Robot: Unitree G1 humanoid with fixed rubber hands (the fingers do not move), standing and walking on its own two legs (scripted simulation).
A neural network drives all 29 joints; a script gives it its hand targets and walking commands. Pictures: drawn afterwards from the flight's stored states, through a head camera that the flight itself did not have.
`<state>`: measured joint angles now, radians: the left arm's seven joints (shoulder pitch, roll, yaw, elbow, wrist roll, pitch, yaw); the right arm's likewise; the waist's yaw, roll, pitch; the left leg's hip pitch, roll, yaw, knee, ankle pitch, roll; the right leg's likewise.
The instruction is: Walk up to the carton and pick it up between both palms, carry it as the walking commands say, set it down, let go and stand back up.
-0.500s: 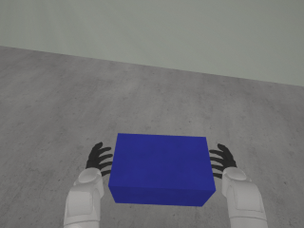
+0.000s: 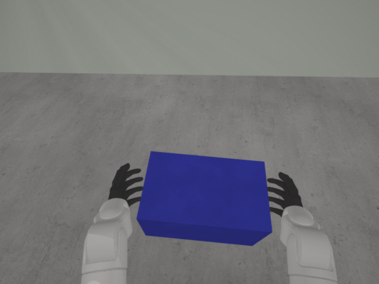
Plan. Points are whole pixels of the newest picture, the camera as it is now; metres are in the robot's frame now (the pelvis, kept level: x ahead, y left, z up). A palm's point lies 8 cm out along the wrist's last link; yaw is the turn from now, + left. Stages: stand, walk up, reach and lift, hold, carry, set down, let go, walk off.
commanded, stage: carry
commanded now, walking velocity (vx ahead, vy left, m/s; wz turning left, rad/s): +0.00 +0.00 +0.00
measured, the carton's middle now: (202, 199) +0.33 -0.01 -0.02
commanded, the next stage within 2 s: none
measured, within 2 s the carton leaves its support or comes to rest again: neither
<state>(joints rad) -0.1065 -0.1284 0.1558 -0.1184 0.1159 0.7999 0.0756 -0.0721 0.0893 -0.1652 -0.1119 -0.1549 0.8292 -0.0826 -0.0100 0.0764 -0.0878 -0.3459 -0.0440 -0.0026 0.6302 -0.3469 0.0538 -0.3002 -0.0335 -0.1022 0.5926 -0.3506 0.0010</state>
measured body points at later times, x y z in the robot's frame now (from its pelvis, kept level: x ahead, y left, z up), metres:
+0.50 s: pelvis -0.02 +0.01 +0.00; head -0.04 +0.01 +0.45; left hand +0.26 +0.20 +0.04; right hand +0.26 -0.16 +0.03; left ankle -0.01 +0.08 -0.73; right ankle -0.03 -0.12 -0.73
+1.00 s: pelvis -0.04 +0.03 +0.01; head -0.07 +0.03 +0.45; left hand +0.24 +0.20 +0.04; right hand +0.24 -0.15 +0.04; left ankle -0.01 +0.08 -0.73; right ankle -0.03 -0.12 -0.73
